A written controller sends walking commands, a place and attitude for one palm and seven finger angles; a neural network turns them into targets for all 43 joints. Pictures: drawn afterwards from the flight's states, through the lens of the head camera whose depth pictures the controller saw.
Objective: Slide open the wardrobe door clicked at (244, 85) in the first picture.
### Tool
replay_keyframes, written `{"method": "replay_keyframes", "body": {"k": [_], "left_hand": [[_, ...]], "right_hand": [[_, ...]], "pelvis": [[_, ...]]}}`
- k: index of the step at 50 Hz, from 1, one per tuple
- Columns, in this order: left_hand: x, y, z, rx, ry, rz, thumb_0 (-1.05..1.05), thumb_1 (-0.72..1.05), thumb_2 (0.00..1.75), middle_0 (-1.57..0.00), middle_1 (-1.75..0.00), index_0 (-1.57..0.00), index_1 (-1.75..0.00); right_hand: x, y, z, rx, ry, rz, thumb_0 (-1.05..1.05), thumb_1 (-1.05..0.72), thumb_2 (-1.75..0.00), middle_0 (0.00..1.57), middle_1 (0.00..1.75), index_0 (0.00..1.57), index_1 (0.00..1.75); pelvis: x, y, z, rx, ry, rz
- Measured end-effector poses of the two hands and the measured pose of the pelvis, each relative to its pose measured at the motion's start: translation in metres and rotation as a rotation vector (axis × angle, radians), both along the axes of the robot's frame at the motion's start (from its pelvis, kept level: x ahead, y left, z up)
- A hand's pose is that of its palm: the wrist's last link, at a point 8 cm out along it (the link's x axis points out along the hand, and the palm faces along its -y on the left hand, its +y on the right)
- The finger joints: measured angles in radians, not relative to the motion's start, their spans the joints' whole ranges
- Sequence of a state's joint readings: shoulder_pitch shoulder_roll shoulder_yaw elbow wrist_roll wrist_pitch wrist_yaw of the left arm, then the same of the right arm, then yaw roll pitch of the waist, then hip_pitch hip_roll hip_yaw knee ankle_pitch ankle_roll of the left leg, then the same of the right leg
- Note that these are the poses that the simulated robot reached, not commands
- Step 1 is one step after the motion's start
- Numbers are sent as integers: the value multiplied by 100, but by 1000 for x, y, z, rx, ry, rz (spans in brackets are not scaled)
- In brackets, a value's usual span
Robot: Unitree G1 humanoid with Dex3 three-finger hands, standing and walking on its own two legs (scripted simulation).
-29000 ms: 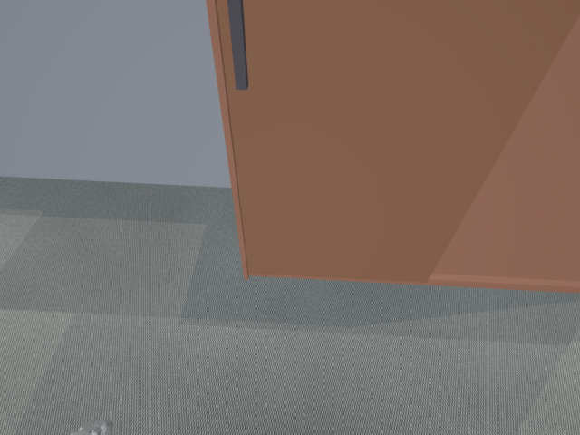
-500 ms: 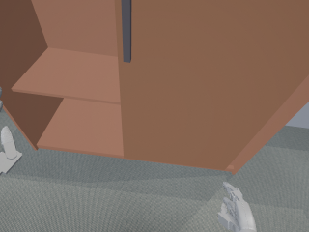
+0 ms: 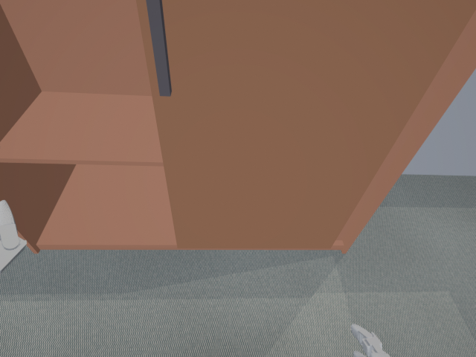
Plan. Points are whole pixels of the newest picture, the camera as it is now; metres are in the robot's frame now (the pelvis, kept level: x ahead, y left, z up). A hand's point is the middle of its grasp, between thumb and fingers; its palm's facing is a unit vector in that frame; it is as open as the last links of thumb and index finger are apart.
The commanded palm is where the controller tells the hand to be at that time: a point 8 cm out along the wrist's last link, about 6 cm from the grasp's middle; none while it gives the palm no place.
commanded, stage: stop stepping back and stand still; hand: left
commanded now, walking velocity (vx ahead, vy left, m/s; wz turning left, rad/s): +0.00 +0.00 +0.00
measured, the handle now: (158, 19) +0.68 +0.19 +0.26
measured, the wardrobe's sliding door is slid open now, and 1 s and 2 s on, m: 0.62 0.62 0.62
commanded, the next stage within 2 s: let the arm hang, fingers relaxed in 0.06 s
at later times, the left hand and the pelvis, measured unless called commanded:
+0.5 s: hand out of the picture +0.03 +0.17 -0.17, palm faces +0.02 -0.99 -0.17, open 7.2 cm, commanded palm none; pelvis -0.01 -0.01 +0.00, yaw +4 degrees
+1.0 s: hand out of the picture +0.06 +0.24 -0.14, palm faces +0.05 -0.94 -0.33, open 7.4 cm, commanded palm none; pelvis +0.00 -0.01 +0.01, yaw +4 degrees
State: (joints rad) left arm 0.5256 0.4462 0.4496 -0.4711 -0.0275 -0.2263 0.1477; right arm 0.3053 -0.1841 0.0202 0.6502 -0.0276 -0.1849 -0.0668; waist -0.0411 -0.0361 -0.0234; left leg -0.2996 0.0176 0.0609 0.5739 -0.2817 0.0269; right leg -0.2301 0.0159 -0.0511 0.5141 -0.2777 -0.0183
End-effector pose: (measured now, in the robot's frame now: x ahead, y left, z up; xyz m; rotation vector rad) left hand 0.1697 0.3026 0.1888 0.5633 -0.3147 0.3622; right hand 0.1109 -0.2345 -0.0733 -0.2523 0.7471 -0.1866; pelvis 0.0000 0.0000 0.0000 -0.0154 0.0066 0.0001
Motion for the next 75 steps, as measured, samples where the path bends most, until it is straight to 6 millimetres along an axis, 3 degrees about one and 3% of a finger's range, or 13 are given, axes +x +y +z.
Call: {"method": "replay_keyframes", "body": {"k": [4, 9, 11, 14, 19, 21, 24, 29, 35, 45, 57, 64, 75], "left_hand": [[-2, 3, -5, 3, 40, 14, 1, 89, 90, -21, -30, -21, -31], [4, 16, -30, -71, 114, 67, 1, 89, 90, -21, -30, -21, -31], [15, 23, -73, -140, 304, 86, 1, 89, 90, -21, -30, -20, -30], [14, 17, -160, -278, 679, 129, 1, 90, 90, -20, -30, -20, -30], [-49, -34, -279, -447, 1172, 131, 1, 90, 90, -20, -29, -19, -30], [-86, -59, -308, -512, 1330, 137, 1, 91, 90, -20, -29, -19, -30], [-137, -85, -329, -605, 1497, 178, 1, 93, 90, -21, -30, -20, -30], [-188, -79, -331, -655, 1616, 284, 1, 96, 90, -21, -30, -20, -30], [-205, -55, -319, -620, 1645, 379, 1, 93, 90, -21, -30, -20, -30], [-153, -24, -301, -530, 1524, 379, 1, 91, 90, -20, -30, -20, -30], [-84, -30, -293, -502, 1395, 266, 1, 90, 90, -20, -30, -20, -30], [-78, -31, -295, -504, 1405, 261, 1, 90, 90, -20, -30, -20, -30], [-93, -23, -296, -500, 1464, 321, 1, 90, 90, -21, -30, -20, -30]], "right_hand": [[7, -1, -9, 21, 19, -9, 1, -90, -90, 20, 30, 20, 30], [22, 1, -9, 14, 33, 12, 1, -90, -90, 20, 30, 20, 30], [29, -1, -16, 25, 71, 56, 1, -90, -90, 20, 30, 20, 30], [33, -8, -25, 11, 131, 87, 1, -90, -90, 20, 30, 20, 30], [22, -27, -34, -6, 208, 67, 1, -90, -90, 20, 30, 20, 30], [11, -35, -38, -6, 259, 42, 1, -90, -90, 20, 30, 20, 30], [-12, -40, -40, -16, 363, 18, 1, -90, -90, 20, 30, 20, 29], [-52, -44, -44, -27, 532, -2, 1, -90, -90, 20, 30, 20, 29], [-76, -43, -50, -7, 617, -21, 1, -90, -90, 20, 30, 20, 29], [-62, -40, -53, 17, 576, -25, 1, -90, -90, 20, 30, 20, 29], [-20, -48, -41, -6, 474, -14, 0, -90, -90, 20, 30, 20, 29], [-7, -57, -36, -29, 463, -14, 0, -90, -90, 20, 30, 20, 29], [3, -65, -35, -48, 483, -10, 0, -90, -90, 20, 30, 20, 29]], "pelvis": [[6, 3, -1, -15, 13, -7], [12, 9, 1, -3, 10, -1], [9, 13, 0, 0, 16, 19], [1, 13, 0, 9, 18, 46], [-7, 0, -7, 45, 6, 43], [-9, -5, -7, 38, -2, 47], [-9, -10, -2, 21, -8, 65], [-7, -15, 5, 5, -11, 74], [-6, -15, 10, 1, -13, 73], [0, -12, 12, 9, -18, 66], [8, -10, 14, 16, -16, 59], [15, -10, 15, 18, -13, 58], [26, -13, 16, 19, -11, 58]]}}
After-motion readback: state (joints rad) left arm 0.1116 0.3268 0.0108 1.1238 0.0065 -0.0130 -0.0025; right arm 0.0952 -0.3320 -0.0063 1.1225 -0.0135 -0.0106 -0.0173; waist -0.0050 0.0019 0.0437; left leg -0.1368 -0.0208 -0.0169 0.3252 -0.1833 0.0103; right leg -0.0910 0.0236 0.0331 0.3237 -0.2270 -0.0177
